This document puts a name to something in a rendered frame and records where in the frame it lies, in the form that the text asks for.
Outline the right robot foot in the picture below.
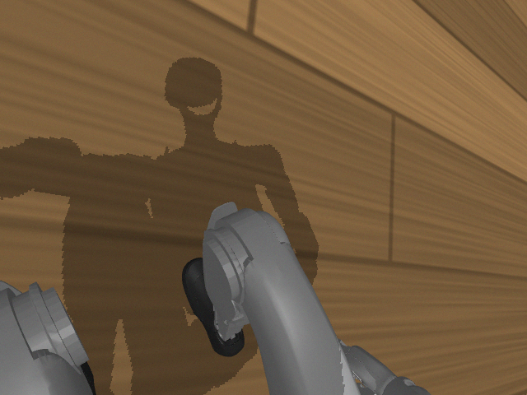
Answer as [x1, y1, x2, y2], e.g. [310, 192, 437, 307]
[182, 258, 245, 357]

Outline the right robot arm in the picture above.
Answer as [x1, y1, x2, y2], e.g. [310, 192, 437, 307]
[382, 376, 431, 395]

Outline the right robot hand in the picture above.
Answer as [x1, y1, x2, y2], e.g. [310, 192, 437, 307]
[338, 339, 397, 395]

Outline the left robot foot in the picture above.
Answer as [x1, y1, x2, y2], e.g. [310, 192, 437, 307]
[80, 362, 96, 395]

